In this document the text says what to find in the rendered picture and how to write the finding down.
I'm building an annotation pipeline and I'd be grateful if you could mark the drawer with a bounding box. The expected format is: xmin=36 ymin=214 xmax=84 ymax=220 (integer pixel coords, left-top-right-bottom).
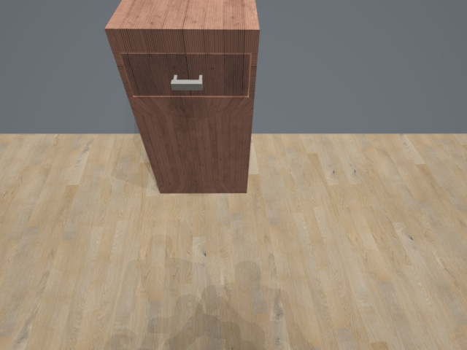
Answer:
xmin=121 ymin=52 xmax=250 ymax=96

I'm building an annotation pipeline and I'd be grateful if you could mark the cabinet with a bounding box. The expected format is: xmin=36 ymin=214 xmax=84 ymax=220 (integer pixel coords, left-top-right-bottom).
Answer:
xmin=105 ymin=0 xmax=260 ymax=193

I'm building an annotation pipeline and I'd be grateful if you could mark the handle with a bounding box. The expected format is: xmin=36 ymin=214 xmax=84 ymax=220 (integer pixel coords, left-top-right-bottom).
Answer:
xmin=171 ymin=75 xmax=203 ymax=90

